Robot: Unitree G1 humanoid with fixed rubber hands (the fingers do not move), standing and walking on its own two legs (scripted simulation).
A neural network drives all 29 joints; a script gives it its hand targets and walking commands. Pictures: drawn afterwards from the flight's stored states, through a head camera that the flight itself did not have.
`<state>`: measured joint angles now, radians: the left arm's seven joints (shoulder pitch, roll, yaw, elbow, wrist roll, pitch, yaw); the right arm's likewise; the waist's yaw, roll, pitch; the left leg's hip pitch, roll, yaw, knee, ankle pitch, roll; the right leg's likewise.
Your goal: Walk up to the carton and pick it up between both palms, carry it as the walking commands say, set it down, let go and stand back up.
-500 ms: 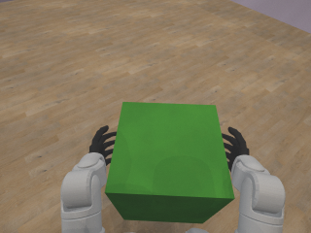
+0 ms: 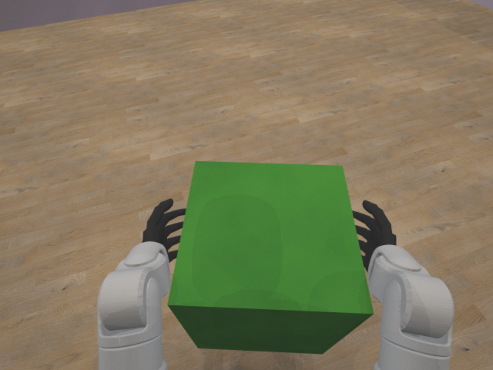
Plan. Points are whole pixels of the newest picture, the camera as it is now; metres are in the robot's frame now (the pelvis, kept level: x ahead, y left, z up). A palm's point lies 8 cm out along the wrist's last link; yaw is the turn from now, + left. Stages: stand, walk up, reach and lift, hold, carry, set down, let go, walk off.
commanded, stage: carry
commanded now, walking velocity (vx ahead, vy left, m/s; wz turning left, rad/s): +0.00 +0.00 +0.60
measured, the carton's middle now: (263, 265) +0.29 -0.01 +0.01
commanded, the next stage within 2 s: none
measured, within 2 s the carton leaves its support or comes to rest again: neither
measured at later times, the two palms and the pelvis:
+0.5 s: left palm (96, 292) +0.21 +0.22 +0.09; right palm (328, 282) +0.23 -0.10 +0.07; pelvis -0.04 +0.05 -0.01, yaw +5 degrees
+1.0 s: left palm (28, 338) +0.15 +0.28 +0.09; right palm (283, 287) +0.21 -0.03 +0.10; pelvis -0.07 +0.08 -0.01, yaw +11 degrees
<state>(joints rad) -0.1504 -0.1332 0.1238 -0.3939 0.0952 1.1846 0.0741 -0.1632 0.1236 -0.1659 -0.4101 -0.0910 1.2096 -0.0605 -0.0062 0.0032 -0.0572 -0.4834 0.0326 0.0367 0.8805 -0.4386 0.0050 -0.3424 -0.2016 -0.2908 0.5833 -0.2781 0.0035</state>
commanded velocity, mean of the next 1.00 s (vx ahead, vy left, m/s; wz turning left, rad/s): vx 0.00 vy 0.00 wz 0.07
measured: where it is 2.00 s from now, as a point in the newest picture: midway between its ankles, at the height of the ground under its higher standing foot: outside the picture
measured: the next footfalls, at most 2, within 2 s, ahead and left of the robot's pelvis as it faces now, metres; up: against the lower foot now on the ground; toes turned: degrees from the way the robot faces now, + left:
left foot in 0.08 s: +0.05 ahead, +0.14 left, +0.00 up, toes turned +8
right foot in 0.44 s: +0.03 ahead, -0.04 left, +0.00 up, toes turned +14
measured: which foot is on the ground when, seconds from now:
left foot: up 0.00-0.06, down 0.08-0.48, up 0.50-0.68, down 0.70-1.00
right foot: down 0.00-0.06, up 0.08-0.42, down 0.44-1.00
